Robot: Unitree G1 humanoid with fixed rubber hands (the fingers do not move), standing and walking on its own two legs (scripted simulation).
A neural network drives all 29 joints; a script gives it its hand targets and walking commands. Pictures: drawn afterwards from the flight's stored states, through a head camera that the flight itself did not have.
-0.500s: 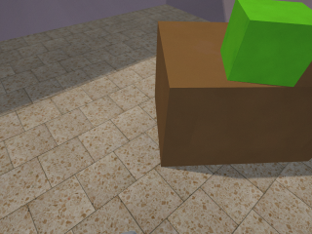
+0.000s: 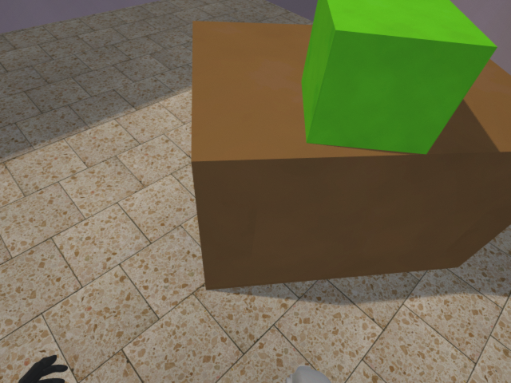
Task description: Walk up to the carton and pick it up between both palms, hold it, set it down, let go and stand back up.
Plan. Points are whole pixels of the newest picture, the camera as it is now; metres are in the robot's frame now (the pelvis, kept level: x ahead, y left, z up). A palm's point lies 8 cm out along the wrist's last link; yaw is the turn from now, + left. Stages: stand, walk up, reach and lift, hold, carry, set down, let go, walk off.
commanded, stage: walk up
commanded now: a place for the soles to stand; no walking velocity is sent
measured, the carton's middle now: (374, 68) +0.80 -0.31 +0.11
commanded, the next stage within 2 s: none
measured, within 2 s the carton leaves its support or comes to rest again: neither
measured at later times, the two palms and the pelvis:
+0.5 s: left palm (124, 373) +0.19 +0.21 -0.11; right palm out of the picture +0.16 -0.47 -0.03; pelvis +0.12 -0.12 +0.01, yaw +2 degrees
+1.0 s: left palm (216, 327) +0.25 +0.06 -0.10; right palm out of the picture +0.35 -0.58 -0.09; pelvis +0.23 -0.27 +0.00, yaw +4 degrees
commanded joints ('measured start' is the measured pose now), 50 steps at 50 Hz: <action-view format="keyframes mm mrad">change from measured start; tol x32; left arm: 1 156 354 90 -40 2 -34 40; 50 63 142 -38 -27 -55 -92 147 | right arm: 1 -27 -191 -23 -87 25 6 -27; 14 295 -265 -68 45 -12 -30 -36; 50 -36 -221 -34 -55 -18 55 32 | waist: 1 147 -342 -202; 15 -82 268 -149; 32 68 333 -74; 36 192 -423 -108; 50 -22 146 -210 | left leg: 1 -537 -172 -1 538 -127 92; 12 34 -121 121 -167 223 111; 15 341 302 -719 -630 -69 180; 32 -221 122 -108 -365 -9 224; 37 -552 -157 -22 533 -164 75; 50 157 5 -256 -295 604 193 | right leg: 1 431 -299 787 -673 -443 -276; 10 151 -163 243 -418 158 -312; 17 -299 69 179 420 -254 -59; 34 391 97 -129 -117 -87 -45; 37 257 -304 843 -674 -407 -305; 46 204 -228 237 -247 712 -280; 50 5 -73 87 -1 358 -104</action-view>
